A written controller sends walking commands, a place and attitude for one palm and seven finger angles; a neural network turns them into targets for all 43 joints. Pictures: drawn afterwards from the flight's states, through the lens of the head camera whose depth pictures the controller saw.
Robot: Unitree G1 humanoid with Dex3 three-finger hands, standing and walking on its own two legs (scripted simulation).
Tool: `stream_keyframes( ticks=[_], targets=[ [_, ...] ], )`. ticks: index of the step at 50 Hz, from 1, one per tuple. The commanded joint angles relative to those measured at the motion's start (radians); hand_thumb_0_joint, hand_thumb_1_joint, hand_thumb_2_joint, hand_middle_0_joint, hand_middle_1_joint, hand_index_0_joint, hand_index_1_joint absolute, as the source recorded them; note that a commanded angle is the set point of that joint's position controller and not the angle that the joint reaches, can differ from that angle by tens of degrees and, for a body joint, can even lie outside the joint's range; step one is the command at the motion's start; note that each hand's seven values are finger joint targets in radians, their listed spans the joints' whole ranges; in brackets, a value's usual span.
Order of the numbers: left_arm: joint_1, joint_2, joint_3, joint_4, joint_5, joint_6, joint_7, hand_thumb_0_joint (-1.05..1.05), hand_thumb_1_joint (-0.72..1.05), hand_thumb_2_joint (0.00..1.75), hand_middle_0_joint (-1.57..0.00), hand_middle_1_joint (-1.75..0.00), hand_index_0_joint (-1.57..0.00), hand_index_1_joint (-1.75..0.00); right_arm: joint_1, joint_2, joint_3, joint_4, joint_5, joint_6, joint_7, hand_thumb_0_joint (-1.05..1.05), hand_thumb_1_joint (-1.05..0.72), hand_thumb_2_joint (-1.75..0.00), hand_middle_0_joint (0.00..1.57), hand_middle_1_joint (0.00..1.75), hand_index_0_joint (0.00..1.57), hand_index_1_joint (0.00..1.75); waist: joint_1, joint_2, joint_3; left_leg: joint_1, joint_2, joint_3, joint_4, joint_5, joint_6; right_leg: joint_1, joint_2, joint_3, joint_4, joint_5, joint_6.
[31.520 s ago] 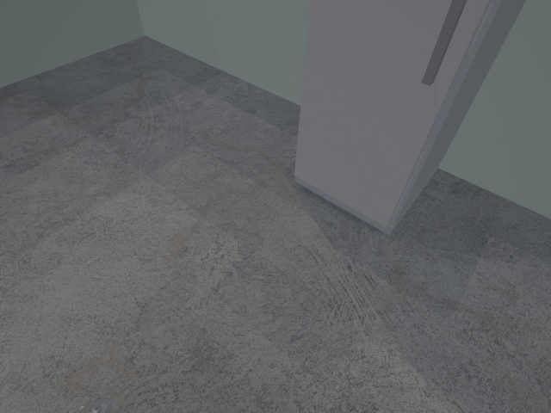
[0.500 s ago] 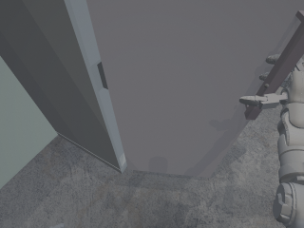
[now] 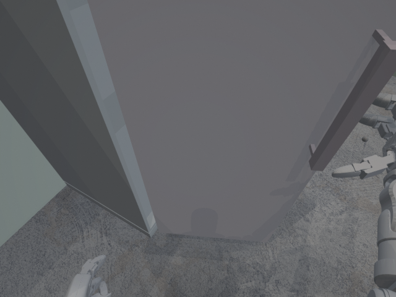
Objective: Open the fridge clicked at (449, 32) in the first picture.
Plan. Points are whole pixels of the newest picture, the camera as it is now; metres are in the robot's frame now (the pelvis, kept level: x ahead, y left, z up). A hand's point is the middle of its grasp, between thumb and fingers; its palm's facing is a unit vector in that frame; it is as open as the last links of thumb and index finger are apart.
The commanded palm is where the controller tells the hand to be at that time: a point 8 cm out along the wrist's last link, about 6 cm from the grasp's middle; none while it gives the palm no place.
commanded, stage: slip the hand off the handle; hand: right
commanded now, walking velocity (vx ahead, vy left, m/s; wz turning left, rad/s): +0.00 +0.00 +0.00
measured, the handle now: (342, 112) +0.44 -0.25 +0.17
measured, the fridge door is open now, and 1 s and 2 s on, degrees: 65 65 65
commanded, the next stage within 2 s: draw the hand back to the body in 1.08 s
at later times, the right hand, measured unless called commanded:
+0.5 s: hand out of the picture +0.35 -0.32 +0.16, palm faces +0.27 +0.95 -0.17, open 14.7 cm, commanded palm +0.31 -0.35 +0.17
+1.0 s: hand out of the picture +0.25 -0.29 +0.16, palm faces +0.29 +0.94 -0.17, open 14.7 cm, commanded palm +0.22 -0.32 +0.17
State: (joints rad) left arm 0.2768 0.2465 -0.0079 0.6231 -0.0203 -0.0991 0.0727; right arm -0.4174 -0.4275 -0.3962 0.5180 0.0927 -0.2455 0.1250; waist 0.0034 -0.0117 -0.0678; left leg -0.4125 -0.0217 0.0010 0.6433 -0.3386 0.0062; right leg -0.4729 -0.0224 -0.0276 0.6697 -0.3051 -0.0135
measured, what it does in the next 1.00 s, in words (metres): stands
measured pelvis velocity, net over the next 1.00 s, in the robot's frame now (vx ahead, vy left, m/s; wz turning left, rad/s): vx -0.01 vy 0.00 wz -0.04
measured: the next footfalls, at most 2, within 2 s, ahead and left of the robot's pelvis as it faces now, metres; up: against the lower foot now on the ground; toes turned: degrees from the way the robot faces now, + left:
none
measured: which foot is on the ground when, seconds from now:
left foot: down 0.00-1.00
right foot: down 0.00-1.00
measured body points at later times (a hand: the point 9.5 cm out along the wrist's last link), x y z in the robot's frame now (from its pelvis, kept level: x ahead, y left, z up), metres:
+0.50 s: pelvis +0.00 -0.02 +0.00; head +0.02 -0.02 +0.45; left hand +0.12 +0.24 -0.10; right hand +0.33 -0.37 +0.17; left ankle -0.01 +0.12 -0.72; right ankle +0.02 -0.11 -0.72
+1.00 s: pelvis -0.01 +0.00 +0.00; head -0.02 +0.01 +0.45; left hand +0.18 +0.22 -0.07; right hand +0.23 -0.34 +0.17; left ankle -0.01 +0.12 -0.72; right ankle +0.02 -0.11 -0.72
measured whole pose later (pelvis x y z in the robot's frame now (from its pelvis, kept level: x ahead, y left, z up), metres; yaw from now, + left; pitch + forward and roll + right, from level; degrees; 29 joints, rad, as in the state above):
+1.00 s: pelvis -0.01 +0.00 +0.00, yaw -2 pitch +2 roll +1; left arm 0.23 0.25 -0.04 0.61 -0.04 -0.16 0.11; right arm -0.04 -0.40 -0.40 0.14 0.24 -0.17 0.23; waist -0.06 -0.04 -0.08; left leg -0.35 -0.01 0.04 0.65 -0.34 0.01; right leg -0.43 -0.01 0.01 0.69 -0.30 -0.01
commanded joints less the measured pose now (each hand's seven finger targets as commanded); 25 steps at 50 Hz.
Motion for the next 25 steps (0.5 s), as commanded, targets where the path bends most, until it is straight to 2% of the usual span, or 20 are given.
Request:
stream_keyframes(
  ticks=[1, 2, 3, 4, 5, 7, 8, 10, 13, 14, 15, 16, 17, 18, 19, 21, 22, 24, 25],
  targets=[
    [0.012, 0.151, 0.056, -0.101, -0.008, -0.039, 0.012, 0.0, 0.9, 0.9, -0.2, -0.3, -0.2, -0.3, -0.331, -0.237, -0.018, -0.29, 0.034, -0.049, 0.019, 0.0, 0.55, -0.2, 0.25, 1.15, 0.25, 1.15, 0.004, -0.081, -0.313, 0.029, -0.015, 0.027, -0.057, 0.367, 0.012, 0.294, 0.007, 0.029, -0.042, 0.412, -0.022],
    [0.007, 0.153, 0.052, -0.099, -0.011, -0.039, 0.015, 0.0, 0.9, 0.9, -0.2, -0.3, -0.2, -0.3, -0.339, -0.222, 0.0, -0.273, 0.037, -0.032, 0.027, 0.0, 0.55, -0.2, 0.25, 1.15, 0.25, 1.15, 0.014, -0.075, -0.28, 0.004, -0.015, 0.033, -0.067, 0.333, 0.012, 0.289, 0.007, 0.039, -0.049, 0.383, -0.019],
    [0.007, 0.157, 0.052, -0.096, -0.012, -0.038, 0.019, 0.0, 0.9, 0.9, -0.2, -0.3, -0.2, -0.3, -0.357, -0.242, -0.014, -0.269, 0.04, -0.021, 0.031, 0.0, 0.55, -0.2, 0.25, 1.15, 0.25, 1.15, 0.013, -0.061, -0.269, 0.0, -0.014, 0.036, -0.071, 0.305, 0.014, 0.279, 0.006, 0.047, -0.057, 0.354, -0.016],
    [0.003, 0.156, 0.05, -0.098, -0.014, -0.039, 0.025, 0.0, 0.9, 0.9, -0.2, -0.3, -0.2, -0.3, -0.357, -0.229, 0.003, -0.262, 0.043, -0.012, 0.035, 0.0, 0.55, -0.2, 0.25, 1.15, 0.25, 1.15, 0.023, -0.053, -0.24, -0.006, -0.016, 0.038, -0.078, 0.293, 0.016, 0.27, 0.006, 0.046, -0.057, 0.342, -0.02],
    [-0.002, 0.158, 0.048, -0.094, -0.015, -0.04, 0.027, 0.0, 0.9, 0.9, -0.2, -0.3, -0.2, -0.3, -0.379, -0.248, -0.011, -0.271, 0.043, -0.006, 0.036, 0.0, 0.55, -0.2, 0.25, 1.15, 0.25, 1.15, 0.017, -0.07, -0.244, -0.013, -0.013, 0.037, -0.08, 0.283, 0.017, 0.274, 0.007, 0.053, -0.063, 0.332, -0.016],
    [-0.008, 0.154, 0.043, -0.099, -0.014, -0.044, 0.03, 0.0, 0.9, 0.9, -0.2, -0.3, -0.2, -0.3, -0.413, -0.214, 0.031, -0.291, 0.037, -0.001, 0.039, 0.0, 0.55, -0.2, 0.25, 1.15, 0.25, 1.15, 0.023, -0.089, -0.251, -0.032, -0.013, 0.044, -0.078, 0.237, 0.022, 0.293, 0.006, 0.073, -0.072, 0.31, -0.008],
    [-0.009, 0.155, 0.044, -0.096, -0.012, -0.047, 0.032, 0.0, 0.9, 0.9, -0.2, -0.3, -0.2, -0.3, -0.425, -0.223, 0.023, -0.297, 0.038, -0.005, 0.037, 0.0, 0.55, -0.2, 0.25, 1.15, 0.25, 1.15, 0.02, -0.105, -0.261, -0.039, -0.013, 0.043, -0.079, 0.23, 0.023, 0.309, 0.005, 0.078, -0.071, 0.312, -0.005],
    [0.001, 0.161, 0.043, -0.09, -0.008, -0.047, 0.032, 0.0, 0.9, 0.9, -0.2, -0.3, -0.2, -0.3, -0.379, -0.277, -0.035, -0.272, 0.042, -0.011, 0.033, 0.0, 0.55, -0.2, 0.25, 1.15, 0.25, 1.15, 0.006, -0.082, -0.278, -0.021, -0.014, 0.044, -0.078, 0.234, 0.025, 0.297, 0.006, 0.08, -0.069, 0.317, -0.005],
    [-0.006, 0.162, 0.036, -0.089, -0.009, -0.042, 0.036, 0.0, 0.9, 0.9, -0.2, -0.3, -0.2, -0.3, -0.401, -0.303, -0.052, -0.221, 0.042, -0.018, 0.047, 0.0, 0.55, -0.2, 0.25, 1.15, 0.25, 1.15, 0.008, -0.064, -0.251, -0.023, -0.014, 0.043, -0.078, 0.206, 0.025, 0.258, 0.007, 0.081, -0.077, 0.269, -0.003],
    [0.0, 0.163, 0.036, -0.09, -0.009, -0.042, 0.038, 0.0, 0.9, 0.9, -0.2, -0.3, -0.2, -0.3, -0.392, -0.32, -0.068, -0.214, 0.049, -0.024, 0.049, 0.0, 0.55, -0.2, 0.25, 1.15, 0.25, 1.15, 0.002, -0.072, -0.253, -0.011, -0.016, 0.043, -0.078, 0.205, 0.027, 0.248, 0.01, 0.078, -0.074, 0.268, -0.005],
    [-0.002, 0.165, 0.037, -0.092, -0.007, -0.043, 0.036, 0.0, 0.9, 0.9, -0.2, -0.3, -0.2, -0.3, -0.408, -0.336, -0.077, -0.233, 0.045, -0.032, 0.054, 0.0, 0.55, -0.2, 0.25, 1.15, 0.25, 1.15, 0.0, -0.091, -0.288, -0.012, -0.015, 0.041, -0.073, 0.214, 0.027, 0.269, 0.009, 0.08, -0.072, 0.285, -0.004],
    [0.001, 0.162, 0.037, -0.096, -0.006, -0.042, 0.034, 0.0, 0.9, 0.9, -0.2, -0.3, -0.2, -0.3, -0.38, -0.325, -0.074, -0.22, 0.047, -0.034, 0.062, 0.0, 0.55, -0.2, 0.25, 1.15, 0.25, 1.15, -0.006, -0.095, -0.29, -0.009, -0.016, 0.042, -0.07, 0.219, 0.027, 0.271, 0.009, 0.08, -0.07, 0.296, -0.001],
    [0.003, 0.165, 0.04, -0.099, -0.004, -0.043, 0.033, 0.0, 0.9, 0.9, -0.2, -0.3, -0.2, -0.3, -0.372, -0.359, -0.105, -0.239, 0.048, -0.042, 0.065, 0.0, 0.55, -0.2, 0.25, 1.15, 0.25, 1.15, -0.014, -0.112, -0.31, -0.003, -0.018, 0.043, -0.065, 0.229, 0.028, 0.281, 0.008, 0.082, -0.068, 0.314, 0.002],
    [0.002, 0.164, 0.036, -0.103, -0.004, -0.043, 0.031, 0.0, 0.9, 0.9, -0.2, -0.3, -0.2, -0.3, -0.354, -0.344, -0.091, -0.228, 0.052, -0.041, 0.076, 0.0, 0.55, -0.2, 0.25, 1.15, 0.25, 1.15, -0.014, -0.134, -0.307, -0.008, -0.018, 0.042, -0.064, 0.226, 0.029, 0.281, 0.011, 0.081, -0.066, 0.317, 0.004],
    [0.016, 0.168, 0.038, -0.101, -0.004, -0.04, 0.034, 0.0, 0.9, 0.9, -0.2, -0.3, -0.2, -0.3, -0.332, -0.372, -0.123, -0.198, 0.063, -0.042, 0.082, 0.0, 0.55, -0.2, 0.25, 1.15, 0.25, 1.15, -0.013, -0.077, -0.295, 0.009, -0.022, 0.044, -0.065, 0.232, 0.028, 0.247, 0.01, 0.078, -0.061, 0.309, -0.002],
    [0.008, 0.165, 0.04, -0.114, -0.009, -0.04, 0.029, 0.0, 0.9, 0.9, -0.2, -0.3, -0.2, -0.3, -0.264, -0.332, -0.107, -0.196, 0.081, -0.036, 0.107, 0.0, 0.55, -0.2, 0.25, 1.15, 0.25, 1.15, -0.021, -0.059, -0.285, 0.019, -0.021, 0.043, -0.064, 0.248, 0.024, 0.228, 0.013, 0.067, -0.063, 0.298, -0.007],
    [0.003, 0.167, 0.04, -0.121, -0.012, -0.04, 0.027, 0.0, 0.9, 0.9, -0.2, -0.3, -0.2, -0.3, -0.246, -0.317, -0.093, -0.213, 0.089, -0.033, 0.119, 0.0, 0.55, -0.2, 0.25, 1.15, 0.25, 1.15, -0.022, -0.074, -0.28, 0.015, -0.02, 0.042, -0.065, 0.248, 0.023, 0.228, 0.013, 0.065, -0.062, 0.294, -0.008],
    [0.0, 0.165, 0.043, -0.134, -0.014, -0.042, 0.027, 0.0, 0.9, 0.9, -0.2, -0.3, -0.2, -0.3, -0.208, -0.307, -0.096, -0.258, 0.109, -0.033, 0.129, 0.0, 0.55, -0.2, 0.25, 1.15, 0.25, 1.15, -0.028, -0.068, -0.28, 0.021, -0.024, 0.045, -0.064, 0.234, 0.025, 0.227, 0.013, 0.066, -0.061, 0.283, -0.009],
    [-0.01, 0.168, 0.043, -0.137, -0.016, -0.044, 0.026, 0.0, 0.9, 0.9, -0.2, -0.3, -0.2, -0.3, -0.204, -0.321, -0.106, -0.29, 0.111, -0.032, 0.13, 0.0, 0.55, -0.2, 0.25, 1.15, 0.25, 1.15, -0.027, -0.091, -0.278, 0.012, -0.022, 0.042, -0.065, 0.227, 0.024, 0.225, 0.014, 0.066, -0.063, 0.269, -0.009]
  ],
)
